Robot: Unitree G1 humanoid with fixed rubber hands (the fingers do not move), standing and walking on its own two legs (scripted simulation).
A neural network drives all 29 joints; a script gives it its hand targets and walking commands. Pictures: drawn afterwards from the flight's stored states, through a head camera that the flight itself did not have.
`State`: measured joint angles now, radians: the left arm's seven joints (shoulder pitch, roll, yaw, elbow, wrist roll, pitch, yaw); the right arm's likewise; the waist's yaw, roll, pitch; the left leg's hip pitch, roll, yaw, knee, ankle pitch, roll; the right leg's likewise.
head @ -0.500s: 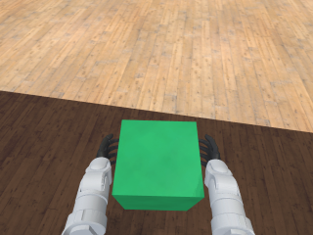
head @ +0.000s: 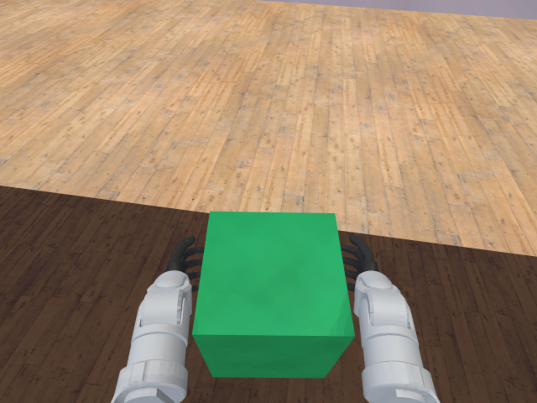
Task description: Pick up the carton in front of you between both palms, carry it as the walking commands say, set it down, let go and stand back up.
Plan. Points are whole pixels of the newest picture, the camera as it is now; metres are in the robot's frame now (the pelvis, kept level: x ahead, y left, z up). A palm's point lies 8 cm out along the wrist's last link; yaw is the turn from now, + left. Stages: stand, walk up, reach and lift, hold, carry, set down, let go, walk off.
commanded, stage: reach and lift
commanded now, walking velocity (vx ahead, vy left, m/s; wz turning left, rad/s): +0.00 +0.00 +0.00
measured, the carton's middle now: (270, 299) +0.31 +0.00 -0.06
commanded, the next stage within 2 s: hold in 0.68 s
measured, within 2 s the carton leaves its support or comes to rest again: neither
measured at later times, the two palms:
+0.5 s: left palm (177, 272) +0.30 +0.15 +0.03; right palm (367, 272) +0.31 -0.15 +0.04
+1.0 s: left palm (173, 272) +0.29 +0.15 +0.05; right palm (371, 270) +0.30 -0.15 +0.06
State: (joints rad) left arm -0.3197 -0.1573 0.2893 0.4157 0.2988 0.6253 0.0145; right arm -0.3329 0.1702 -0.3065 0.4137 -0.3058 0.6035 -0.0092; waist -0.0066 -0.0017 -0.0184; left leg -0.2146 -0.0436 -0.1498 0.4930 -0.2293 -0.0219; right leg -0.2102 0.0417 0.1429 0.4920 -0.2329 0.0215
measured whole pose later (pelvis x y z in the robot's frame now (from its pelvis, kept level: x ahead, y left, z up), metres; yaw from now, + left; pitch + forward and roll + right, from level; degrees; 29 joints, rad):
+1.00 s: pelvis +0.01 +0.00 +0.01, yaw +0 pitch -7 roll +0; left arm -0.26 -0.15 0.21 0.27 0.29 0.78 0.01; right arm -0.28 0.16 -0.23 0.27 -0.29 0.75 0.00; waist 0.00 0.00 -0.01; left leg -0.06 -0.03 -0.14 0.37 -0.19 -0.02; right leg -0.05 0.03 0.14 0.37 -0.20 0.02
